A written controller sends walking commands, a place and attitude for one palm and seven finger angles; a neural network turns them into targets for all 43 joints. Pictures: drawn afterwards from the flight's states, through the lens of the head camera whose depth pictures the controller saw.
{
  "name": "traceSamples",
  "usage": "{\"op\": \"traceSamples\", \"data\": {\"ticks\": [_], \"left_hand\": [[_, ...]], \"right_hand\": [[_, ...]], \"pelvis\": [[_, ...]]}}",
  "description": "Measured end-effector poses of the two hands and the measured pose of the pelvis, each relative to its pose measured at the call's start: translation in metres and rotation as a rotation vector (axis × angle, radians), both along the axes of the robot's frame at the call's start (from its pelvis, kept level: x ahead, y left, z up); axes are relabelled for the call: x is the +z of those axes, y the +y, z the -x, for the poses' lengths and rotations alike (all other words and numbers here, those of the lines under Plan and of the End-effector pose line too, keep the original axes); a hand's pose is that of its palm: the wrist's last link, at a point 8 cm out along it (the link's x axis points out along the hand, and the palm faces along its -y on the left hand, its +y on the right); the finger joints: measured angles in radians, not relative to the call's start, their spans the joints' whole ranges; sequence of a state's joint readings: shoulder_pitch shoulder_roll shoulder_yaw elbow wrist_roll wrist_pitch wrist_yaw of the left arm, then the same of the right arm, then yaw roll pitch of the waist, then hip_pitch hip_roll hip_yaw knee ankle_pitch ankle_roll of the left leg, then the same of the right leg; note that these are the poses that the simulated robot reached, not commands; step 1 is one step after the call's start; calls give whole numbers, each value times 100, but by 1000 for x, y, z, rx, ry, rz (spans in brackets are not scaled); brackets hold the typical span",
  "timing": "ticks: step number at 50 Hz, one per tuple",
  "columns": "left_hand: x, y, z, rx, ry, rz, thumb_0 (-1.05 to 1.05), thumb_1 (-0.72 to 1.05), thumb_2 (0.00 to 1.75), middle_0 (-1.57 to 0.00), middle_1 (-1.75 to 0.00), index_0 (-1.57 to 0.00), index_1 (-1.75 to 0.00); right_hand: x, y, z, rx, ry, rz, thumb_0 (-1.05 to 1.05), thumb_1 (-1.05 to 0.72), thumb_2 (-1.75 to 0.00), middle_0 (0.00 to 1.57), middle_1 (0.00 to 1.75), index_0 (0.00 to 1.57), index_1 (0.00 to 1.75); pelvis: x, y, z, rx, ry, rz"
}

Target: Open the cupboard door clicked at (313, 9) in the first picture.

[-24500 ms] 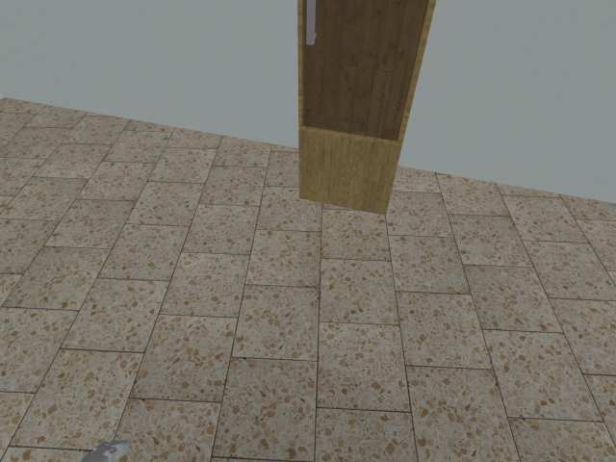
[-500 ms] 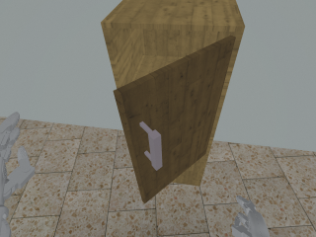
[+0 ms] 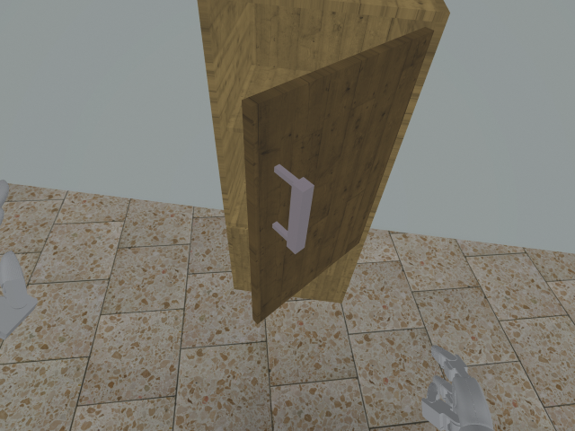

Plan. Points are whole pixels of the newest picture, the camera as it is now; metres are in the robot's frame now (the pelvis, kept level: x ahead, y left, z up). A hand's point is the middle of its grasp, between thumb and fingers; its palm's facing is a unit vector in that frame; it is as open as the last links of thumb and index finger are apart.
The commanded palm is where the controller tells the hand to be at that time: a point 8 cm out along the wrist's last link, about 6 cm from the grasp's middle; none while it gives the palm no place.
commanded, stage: step back with the hand held close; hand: left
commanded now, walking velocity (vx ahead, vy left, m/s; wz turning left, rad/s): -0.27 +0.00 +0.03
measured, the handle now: (289, 210) +0.41 +0.03 +0.08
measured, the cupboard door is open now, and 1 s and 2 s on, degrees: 49 49 49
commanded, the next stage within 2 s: stop stepping back and stand still in 0.52 s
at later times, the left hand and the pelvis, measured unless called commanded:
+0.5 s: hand out of the picture +0.05 +0.28 +0.19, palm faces +0.57 -0.68 -0.47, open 7.4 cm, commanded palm -0.03 +0.30 +0.19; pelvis -0.12 -0.02 -0.02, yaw +9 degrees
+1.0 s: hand out of the picture -0.03 +0.22 +0.18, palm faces +0.25 -0.81 -0.54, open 7.4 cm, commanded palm -0.09 +0.28 +0.19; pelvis -0.24 -0.01 +0.02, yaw -2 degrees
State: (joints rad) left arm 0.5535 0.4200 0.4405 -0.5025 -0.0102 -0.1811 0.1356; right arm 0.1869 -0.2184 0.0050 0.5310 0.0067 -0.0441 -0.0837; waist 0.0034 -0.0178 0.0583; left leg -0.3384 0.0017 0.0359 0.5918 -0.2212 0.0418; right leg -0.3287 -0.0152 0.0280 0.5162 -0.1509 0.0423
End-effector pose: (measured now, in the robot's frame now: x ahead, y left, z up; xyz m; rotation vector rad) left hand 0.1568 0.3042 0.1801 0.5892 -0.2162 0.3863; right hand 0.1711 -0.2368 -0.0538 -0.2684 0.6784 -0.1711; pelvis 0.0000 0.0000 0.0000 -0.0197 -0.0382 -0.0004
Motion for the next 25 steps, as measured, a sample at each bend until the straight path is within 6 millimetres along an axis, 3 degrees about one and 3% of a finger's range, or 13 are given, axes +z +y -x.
{"op": "traceSamples", "data": {"ticks": [13, 20, 25], "left_hand": [[2, -1, 83, 78, -124, -18, 2, 89, 90, -21, -30, -22, -30], [9, 3, 112, 47, -132, -57, 2, 89, 90, -21, -30, -22, -30], [22, 1, 157, 78, -200, -94, 2, 89, 90, -21, -30, -22, -30]], "right_hand": [[-30, 11, 56, 105, 46, -12, 1, -90, -90, 21, 30, 20, 30], [-35, 13, 90, 97, 38, -1, 1, -90, -90, 21, 30, 20, 30], [-40, 17, 110, 119, 24, -53, 1, -90, -90, 21, 30, 20, 30]], "pelvis": [[-15, -6, 57, 95, -19, -7], [-18, -4, 99, 129, -15, 44], [-23, -17, 123, 156, 5, 40]]}}
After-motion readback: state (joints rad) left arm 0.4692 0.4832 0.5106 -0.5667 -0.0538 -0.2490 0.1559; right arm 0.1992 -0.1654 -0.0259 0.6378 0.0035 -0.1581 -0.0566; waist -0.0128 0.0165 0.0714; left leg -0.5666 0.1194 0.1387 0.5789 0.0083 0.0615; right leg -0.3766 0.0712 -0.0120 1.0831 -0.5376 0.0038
